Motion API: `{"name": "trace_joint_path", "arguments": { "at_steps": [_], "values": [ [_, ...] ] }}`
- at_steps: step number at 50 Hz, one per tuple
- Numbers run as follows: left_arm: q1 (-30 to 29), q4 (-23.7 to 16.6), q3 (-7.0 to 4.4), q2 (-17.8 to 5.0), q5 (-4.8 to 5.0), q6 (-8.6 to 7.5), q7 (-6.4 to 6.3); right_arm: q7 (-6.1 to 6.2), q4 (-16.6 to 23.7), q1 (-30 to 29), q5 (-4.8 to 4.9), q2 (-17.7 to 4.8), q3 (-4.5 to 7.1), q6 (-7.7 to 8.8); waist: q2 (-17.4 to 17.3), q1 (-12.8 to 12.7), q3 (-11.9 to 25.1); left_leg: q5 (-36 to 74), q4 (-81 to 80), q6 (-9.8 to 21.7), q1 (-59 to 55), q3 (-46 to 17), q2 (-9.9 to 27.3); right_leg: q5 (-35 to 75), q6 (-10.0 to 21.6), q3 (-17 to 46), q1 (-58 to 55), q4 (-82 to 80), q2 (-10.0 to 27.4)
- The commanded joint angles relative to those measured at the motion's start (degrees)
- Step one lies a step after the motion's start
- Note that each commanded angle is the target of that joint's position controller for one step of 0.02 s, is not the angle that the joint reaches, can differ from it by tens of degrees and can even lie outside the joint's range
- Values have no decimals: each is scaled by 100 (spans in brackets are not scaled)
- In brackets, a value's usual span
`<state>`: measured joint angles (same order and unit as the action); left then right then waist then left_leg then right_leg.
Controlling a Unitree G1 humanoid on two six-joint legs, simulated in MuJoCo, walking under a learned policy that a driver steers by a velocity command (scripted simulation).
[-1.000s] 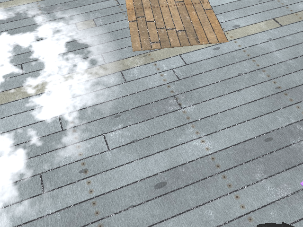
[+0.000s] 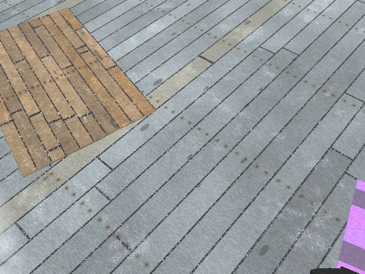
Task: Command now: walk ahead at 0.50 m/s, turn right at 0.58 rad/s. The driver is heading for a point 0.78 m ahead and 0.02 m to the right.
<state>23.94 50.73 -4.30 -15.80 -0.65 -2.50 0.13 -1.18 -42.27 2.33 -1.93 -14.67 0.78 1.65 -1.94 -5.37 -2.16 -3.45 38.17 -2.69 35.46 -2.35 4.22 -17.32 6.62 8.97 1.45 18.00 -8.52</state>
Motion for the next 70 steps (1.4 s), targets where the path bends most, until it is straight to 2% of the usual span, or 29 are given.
{"name": "trace_joint_path", "arguments": {
  "at_steps": [1, 3, 4, 5, 6, 7, 8, 10, 15, 21, 25, 27, 29, 30, 31, 32, 34, 37, 43, 50, 53, 55, 56, 57, 58, 59, 62, 64, 70],
  "values": [
    [102, -308, -226, -1010, -48, -45, -83, 11, 574, -466, 42, -594, 121, 170, 661, 161, 37, -205, -555, 141, -490, 83, -309, 3065, 490, 1243, 3, 159, 1546],
    [-250, -423, -247, -1124, -53, -82, -64, 87, 298, 509, 57, -829, 220, 240, 645, 646, 377, -609, -940, 333, -1995, 178, -574, 3725, 251, 1235, 403, 935, 1378],
    [-327, -440, -217, -1033, 4, -131, -9, 159, 117, 1290, 4, -1033, 302, 323, 289, 1061, 816, -543, -1278, 513, -3161, -33, -296, 3515, 101, 928, 804, 2053, 989],
    [-244, -633, -74, -538, 65, -188, 23, 267, 98, 2259, -130, -1483, 401, 349, -409, 1352, 1765, -1891, -1465, 788, -4493, -1480, 1174, 1765, -27, 390, 1500, 3716, 620],
    [431, -805, -22, -268, 181, -157, 25, 267, 120, 1973, -155, -1880, 503, 252, -1835, 802, 2068, -2306, -2312, 1399, -5250, -4148, 2258, -1601, -172, -164, 3157, 4873, -136],
    [263, -561, -66, -746, -20, -37, -38, 235, 196, 1560, -76, -1289, 426, 184, -664, 692, 1249, -3023, -2325, 1371, -4516, -3919, 2055, -1134, -128, -146, 3619, 5370, 495],
    [-135, -573, -88, -775, -60, -8, 22, 213, 253, 1237, -21, -824, 313, 180, -84, 690, 602, -2658, -2388, 1248, -3785, -2926, 1750, -564, -154, -220, 3538, 5251, 685],
    [-416, -631, -65, -595, -120, 64, 124, 201, 145, 1146, -14, -578, 236, 221, -216, 585, 183, -1113, -2570, 1058, -3080, -1523, 1254, -168, -264, -358, 3292, 4895, 989],
    [-897, -888, 4, -394, -140, 250, 307, 126, -135, 1510, 101, -624, 281, 433, -396, 515, 111, 552, -2836, 1114, -3027, -258, 1116, 387, -413, -530, 3642, 4750, 1146],
    [-2019, -1259, 197, -102, -135, 163, 402, 75, -431, 1837, 75, -625, 278, 433, -351, 693, -154, 1072, -2996, 1068, -2937, 729, 809, 1459, -451, -887, 3403, 2737, 1068],
    [-2504, -1403, 248, -160, -183, 130, 389, 99, -727, 2274, 98, -824, 310, 357, -339, 800, -267, 1612, -2852, 1053, -3405, 822, 1061, 1107, -218, -1270, 2948, 1793, 955],
    [-2342, -1351, 224, -242, -226, 90, 325, 123, -861, 2362, 98, -945, 323, 279, -385, 663, -117, 2997, -2254, 1015, -3769, 915, 1133, 600, -16, -1422, 2509, 1501, 741],
    [-1014, -875, 120, -405, -294, -22, 235, 144, -933, 2379, 132, -940, 289, 198, -209, 58, 664, 3703, -517, 860, -3525, 1232, 910, 748, 245, -1504, 739, 888, 424],
    [-50, -632, -5, -782, -390, -59, 150, 137, -756, 2327, 153, -746, 214, 208, 199, -325, 1351, 2011, 979, 749, -2421, 1266, 717, 312, 502, -459, -787, 853, 1357],
    [190, -604, -153, -1440, -341, -38, 63, 20, -458, 2783, 243, -57, 63, 223, 1657, -48, 2114, -2620, 3112, 470, -168, 1216, -328, 415, 1334, 2495, -2508, 435, 3270],
    [235, -621, -179, -1349, -87, 18, -4, 89, -481, 2186, 127, -797, 273, 186, 812, -268, 1993, -2680, 3698, 521, 344, 279, -364, 862, 1305, 2824, -2161, 75, 3161],
    [-546, -542, -5, -712, -73, -57, -18, 65, -425, 1803, 226, -588, 236, 246, 450, 199, 656, -1791, 3189, 623, 268, 34, 34, 1918, 862, 1045, -655, -145, 2635],
    [-901, -469, 130, -272, -55, -212, -14, 0, -738, 2244, 54, -374, 239, 12, 617, 644, 282, -1435, 2619, 520, -623, 2, 112, 2138, 406, -18, 523, -675, 2174],
    [-480, -154, 94, -362, -38, -378, -26, -113, -500, 1303, 48, -256, 285, -103, 511, 576, -219, -247, 1955, 412, 327, -38, 121, 2115, 312, -880, 431, -1217, 2081],
    [18, 173, 120, -423, -37, -354, -132, -221, -18, 12, 7, -98, 147, -39, 476, 255, -465, 413, 143, 608, 248, 711, -62, 3242, 103, -1713, -298, -991, 2128],
    [54, 264, 104, -577, -69, -289, -192, -218, 65, 40, -4, -166, 164, -35, 579, 368, -295, -223, -218, 910, -187, 1043, -398, 5113, -23, -1987, -822, -277, 2231],
    [5, 322, 86, -686, -86, -217, -235, -143, -149, 792, -77, -251, 217, 9, 704, 687, 85, -709, -374, 1143, -1046, 1192, -841, 6859, -60, -2069, -879, 1010, 2208],
    [-28, 321, 85, -719, -61, -182, -239, -99, -392, 1535, -134, -374, 286, 85, 673, 980, 480, -418, -794, 1281, -1946, 1045, -966, 6525, -107, -2063, -603, 2069, 2134],
    [-193, 217, 112, -683, 31, -197, -224, -36, -613, 2295, -227, -662, 401, 159, 443, 1407, 936, 630, -1170, 1533, -3363, 443, -478, 4864, -237, -2127, 435, 3524, 1895],
    [430, -51, 288, 108, 172, -233, -126, 37, -616, 2346, -238, -1446, 588, 155, -1164, 938, 1840, 4077, -599, 2566, -5666, -2077, 1728, -1212, -534, -2104, 2802, 5972, 855],
    [216, 31, 161, -433, 135, -187, -154, 76, -634, 2687, 166, -1362, 607, 88, -239, 1220, 2669, 5017, -952, 2961, -5746, -2827, 2016, -1559, -586, -906, 3055, 6754, 616],
    [-559, -87, 190, -291, 33, -168, -138, 152, -561, 1364, 209, -485, 333, 54, 233, 690, 522, 3898, -1839, 2083, -3428, -1108, 1232, -599, -571, -706, 3096, 5531, 1239],
    [-262, 25, 177, -192, -115, 72, -114, 164, -595, 1145, 197, -315, 234, 94, 170, 388, 364, 3838, -2144, 1834, -2499, -530, 901, -424, -647, -778, 2275, 4941, 1226],
    [-411, 124, 236, 75, -67, 235, -122, 131, -823, 1101, 83, -456, 182, 177, -299, 315, 568, 3770, -2125, 1521, -2321, 200, 453, 339, -735, -1007, 1792, 3053, 1109]
  ]
}}
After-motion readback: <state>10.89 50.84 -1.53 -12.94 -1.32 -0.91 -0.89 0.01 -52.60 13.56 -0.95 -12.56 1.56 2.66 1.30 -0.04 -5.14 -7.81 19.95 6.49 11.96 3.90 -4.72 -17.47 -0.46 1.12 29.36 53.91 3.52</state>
